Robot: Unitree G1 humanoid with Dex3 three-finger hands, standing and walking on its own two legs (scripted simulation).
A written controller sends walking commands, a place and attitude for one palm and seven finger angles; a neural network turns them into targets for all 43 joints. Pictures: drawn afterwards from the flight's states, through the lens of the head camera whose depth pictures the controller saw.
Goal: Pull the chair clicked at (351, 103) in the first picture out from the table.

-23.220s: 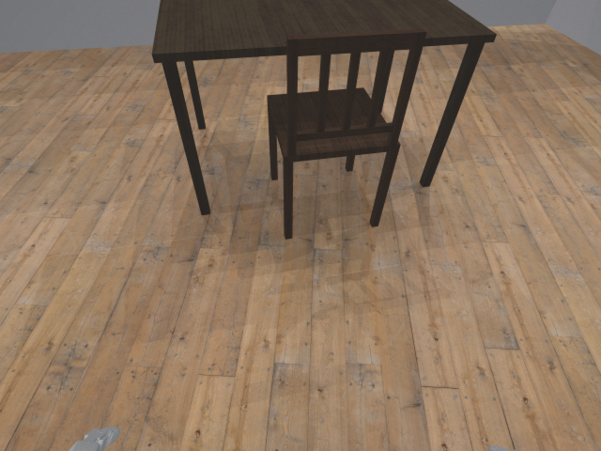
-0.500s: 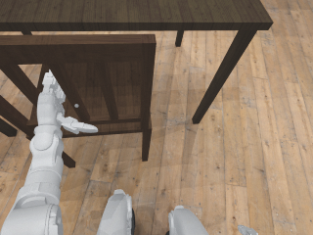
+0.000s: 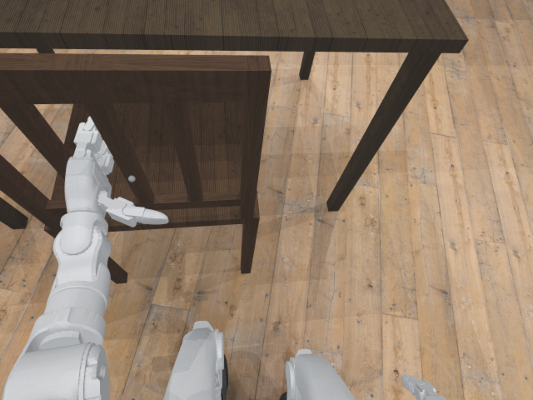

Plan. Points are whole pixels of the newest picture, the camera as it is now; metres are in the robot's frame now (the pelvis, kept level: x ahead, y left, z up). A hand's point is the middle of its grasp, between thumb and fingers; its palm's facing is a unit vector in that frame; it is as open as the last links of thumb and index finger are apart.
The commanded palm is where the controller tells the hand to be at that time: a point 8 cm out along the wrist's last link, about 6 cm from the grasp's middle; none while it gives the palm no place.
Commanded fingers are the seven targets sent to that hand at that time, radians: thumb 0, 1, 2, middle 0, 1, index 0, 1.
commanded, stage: hook a spindle and tug to test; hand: left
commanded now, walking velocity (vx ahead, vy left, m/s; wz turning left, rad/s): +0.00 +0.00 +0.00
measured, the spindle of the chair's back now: (126, 159) +0.46 +0.22 +0.02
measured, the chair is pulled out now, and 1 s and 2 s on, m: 0.00 0.01 0.10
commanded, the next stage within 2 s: step backward, pulling the chair out in 1.32 s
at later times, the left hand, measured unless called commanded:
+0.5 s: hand (135, 176) +0.43 +0.20 +0.03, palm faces +0.13 -0.99 -0.03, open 9.3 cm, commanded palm +0.40 +0.24 +0.03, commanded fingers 0.00 0.62 0.78 -0.50 -1.45 -0.50 -1.45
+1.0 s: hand (138, 180) +0.42 +0.19 +0.03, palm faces +0.13 -0.99 -0.02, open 5.7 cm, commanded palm +0.38 +0.24 +0.03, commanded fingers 0.00 0.90 0.90 -0.50 -1.45 -0.50 -1.45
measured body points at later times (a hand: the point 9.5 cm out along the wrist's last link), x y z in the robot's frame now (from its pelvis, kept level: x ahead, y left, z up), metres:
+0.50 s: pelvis +0.00 +0.00 +0.00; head +0.12 +0.03 +0.43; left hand +0.42 +0.25 +0.03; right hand +0.09 -0.26 -0.11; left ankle +0.09 +0.10 -0.62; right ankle -0.02 -0.12 -0.62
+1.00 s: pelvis +0.02 +0.00 +0.01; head +0.14 +0.02 +0.44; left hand +0.41 +0.25 +0.03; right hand +0.11 -0.26 -0.11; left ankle +0.09 +0.10 -0.62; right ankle -0.02 -0.12 -0.62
